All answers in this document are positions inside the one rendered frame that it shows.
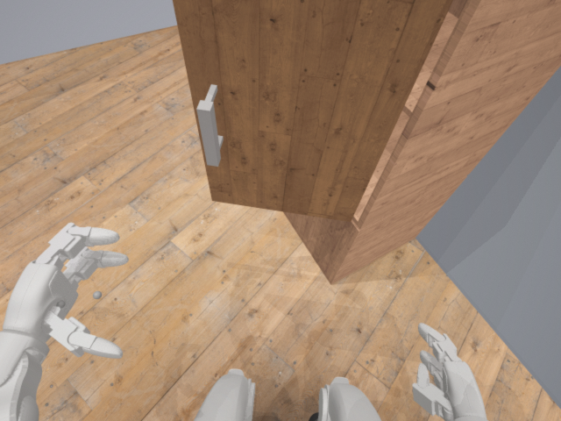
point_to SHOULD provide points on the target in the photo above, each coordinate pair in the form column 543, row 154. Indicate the handle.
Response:
column 212, row 142

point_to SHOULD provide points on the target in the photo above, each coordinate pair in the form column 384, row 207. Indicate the right robot hand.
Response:
column 453, row 377

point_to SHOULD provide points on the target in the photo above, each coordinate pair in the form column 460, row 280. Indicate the robot right thigh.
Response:
column 345, row 402

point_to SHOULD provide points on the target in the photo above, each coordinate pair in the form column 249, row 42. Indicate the robot thigh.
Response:
column 230, row 399
column 345, row 402

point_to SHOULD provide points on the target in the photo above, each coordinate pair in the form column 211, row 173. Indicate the robot left thigh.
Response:
column 230, row 399

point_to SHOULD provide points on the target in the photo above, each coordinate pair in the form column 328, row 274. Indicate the left robot hand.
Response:
column 32, row 305

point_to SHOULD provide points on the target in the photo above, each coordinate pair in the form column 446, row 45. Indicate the cupboard door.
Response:
column 308, row 93

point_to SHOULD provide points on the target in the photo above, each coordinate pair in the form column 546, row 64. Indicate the left robot forearm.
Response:
column 21, row 356

